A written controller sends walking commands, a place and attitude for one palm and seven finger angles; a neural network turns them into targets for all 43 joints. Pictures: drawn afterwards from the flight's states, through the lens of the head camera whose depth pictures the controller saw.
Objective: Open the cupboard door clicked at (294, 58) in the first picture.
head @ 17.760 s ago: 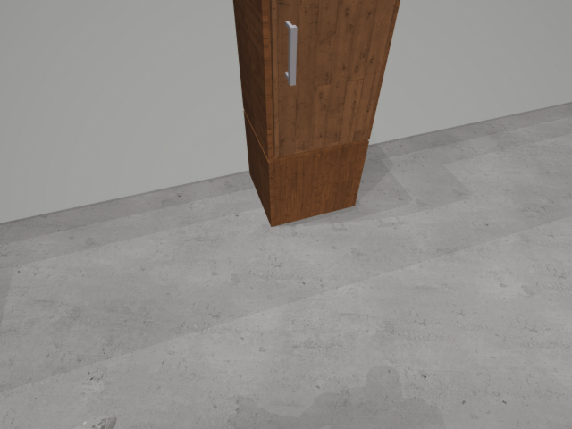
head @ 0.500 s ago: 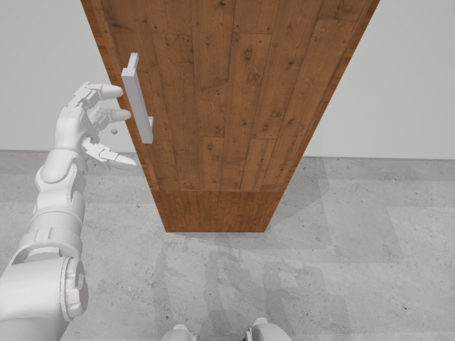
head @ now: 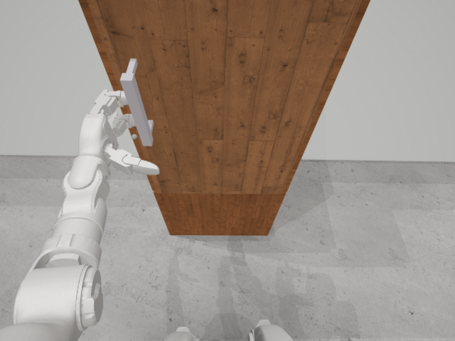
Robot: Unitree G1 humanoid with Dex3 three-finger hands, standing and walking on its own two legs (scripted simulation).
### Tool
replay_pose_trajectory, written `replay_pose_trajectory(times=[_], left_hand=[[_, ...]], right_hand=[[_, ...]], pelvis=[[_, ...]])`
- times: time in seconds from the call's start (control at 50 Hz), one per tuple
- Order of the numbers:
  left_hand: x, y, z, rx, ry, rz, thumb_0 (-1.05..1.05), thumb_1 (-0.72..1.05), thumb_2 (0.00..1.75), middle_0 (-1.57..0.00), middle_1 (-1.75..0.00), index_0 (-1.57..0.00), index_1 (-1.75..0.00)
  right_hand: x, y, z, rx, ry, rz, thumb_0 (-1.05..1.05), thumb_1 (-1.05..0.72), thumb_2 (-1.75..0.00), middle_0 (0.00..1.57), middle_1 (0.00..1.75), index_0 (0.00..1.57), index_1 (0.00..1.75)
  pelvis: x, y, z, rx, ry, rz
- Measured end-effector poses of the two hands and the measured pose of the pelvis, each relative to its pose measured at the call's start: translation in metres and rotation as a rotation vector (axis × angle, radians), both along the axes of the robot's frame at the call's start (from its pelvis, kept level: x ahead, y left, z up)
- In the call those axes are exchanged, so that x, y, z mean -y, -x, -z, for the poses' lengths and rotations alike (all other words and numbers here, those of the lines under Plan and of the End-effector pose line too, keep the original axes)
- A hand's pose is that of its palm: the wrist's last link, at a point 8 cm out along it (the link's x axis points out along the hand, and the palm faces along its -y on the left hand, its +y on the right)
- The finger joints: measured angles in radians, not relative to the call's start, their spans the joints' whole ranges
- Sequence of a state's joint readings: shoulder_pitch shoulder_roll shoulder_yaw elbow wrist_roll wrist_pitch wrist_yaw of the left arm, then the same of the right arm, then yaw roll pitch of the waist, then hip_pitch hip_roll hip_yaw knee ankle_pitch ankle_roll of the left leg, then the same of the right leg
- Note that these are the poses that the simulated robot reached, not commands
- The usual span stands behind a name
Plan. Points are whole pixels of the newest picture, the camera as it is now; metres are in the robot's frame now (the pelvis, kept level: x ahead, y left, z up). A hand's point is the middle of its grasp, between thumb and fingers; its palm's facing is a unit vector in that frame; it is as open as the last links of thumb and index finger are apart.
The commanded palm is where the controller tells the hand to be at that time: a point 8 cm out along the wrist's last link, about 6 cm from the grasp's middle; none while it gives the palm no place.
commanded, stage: slide the fingers in behind the handle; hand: left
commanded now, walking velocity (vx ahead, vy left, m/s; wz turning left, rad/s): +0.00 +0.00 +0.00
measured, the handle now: (140, 106) +0.52 +0.16 +0.10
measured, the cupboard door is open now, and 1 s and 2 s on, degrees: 0 1 24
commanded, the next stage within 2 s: close the thumb around the handle in 0.58 s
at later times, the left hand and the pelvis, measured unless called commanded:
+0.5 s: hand (147, 134) +0.46 +0.14 +0.09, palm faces -0.04 -1.00 -0.02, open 14.0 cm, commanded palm +0.43 +0.19 +0.09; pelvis +0.00 +0.00 +0.00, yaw +0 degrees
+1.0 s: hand (150, 133) +0.46 +0.13 +0.08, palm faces -0.05 -1.00 -0.01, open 11.0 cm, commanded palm +0.43 +0.19 +0.09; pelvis +0.00 +0.00 +0.00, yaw +0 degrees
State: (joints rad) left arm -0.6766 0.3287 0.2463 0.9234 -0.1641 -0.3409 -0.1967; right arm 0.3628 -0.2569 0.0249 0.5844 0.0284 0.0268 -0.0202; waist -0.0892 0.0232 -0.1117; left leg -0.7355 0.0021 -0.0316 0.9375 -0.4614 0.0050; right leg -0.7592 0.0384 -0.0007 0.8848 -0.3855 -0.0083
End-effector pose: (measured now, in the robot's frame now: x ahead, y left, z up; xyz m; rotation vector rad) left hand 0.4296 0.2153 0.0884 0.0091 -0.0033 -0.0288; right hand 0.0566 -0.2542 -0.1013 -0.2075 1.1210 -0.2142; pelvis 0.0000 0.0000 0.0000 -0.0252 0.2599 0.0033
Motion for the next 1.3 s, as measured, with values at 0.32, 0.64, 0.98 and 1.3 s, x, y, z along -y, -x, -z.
replay_pose_trajectory(times=[0.32,0.64,0.98,1.3], left_hand=[[0.025,-0.004,0.0,0.004,0.004,0.022,-0.01,-0.5,0.3,-0.29,-1.19,-0.28,-1.2],[0.022,-0.01,0.001,-0.001,-0.001,0.025,-0.01,-0.5,0.3,-0.3,-1.2,-0.3,-1.2],[0.027,-0.013,0.003,-0.004,-0.007,0.02,-0.01,-0.1,0.47,-0.33,-1.24,-0.33,-1.24],[0.025,-0.002,0.0,0.006,-0.005,0.009,0.01,0.71,0.82,-0.38,-1.31,-0.36,-1.33]], right_hand=[[0.004,0.0,0.003,0.001,-0.003,-0.005,0.0,-0.91,-0.9,0.2,0.3,0.2,0.3],[0.004,0.008,0.004,-0.029,-0.005,0.007,0.0,-0.91,-0.9,0.2,0.3,0.2,0.3],[0.002,0.005,0.004,-0.027,-0.007,0.008,0.0,-0.91,-0.9,0.2,0.3,0.2,0.3],[0.002,-0.006,0.002,0.004,-0.013,-0.002,0.0,-0.91,-0.9,0.2,0.3,0.2,0.3]], pelvis=[[0.003,0.001,0.001,-0.002,-0.006,-0.002],[0.004,0.0,0.001,-0.011,-0.007,0.002],[0.002,-0.002,0.001,-0.015,-0.007,0.004],[0.003,-0.003,-0.001,0.001,-0.007,0.002]])
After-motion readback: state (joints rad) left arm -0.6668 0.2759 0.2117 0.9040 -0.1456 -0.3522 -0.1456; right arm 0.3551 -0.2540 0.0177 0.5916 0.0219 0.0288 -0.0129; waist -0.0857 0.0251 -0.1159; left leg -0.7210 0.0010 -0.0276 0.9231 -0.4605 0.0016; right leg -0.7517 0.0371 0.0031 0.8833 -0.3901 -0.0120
